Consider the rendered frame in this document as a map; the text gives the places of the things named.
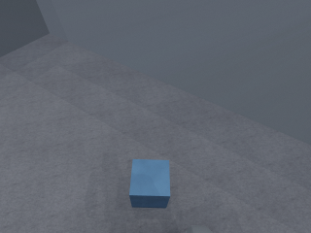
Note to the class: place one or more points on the carton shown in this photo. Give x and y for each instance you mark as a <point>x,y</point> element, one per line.
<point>149,183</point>

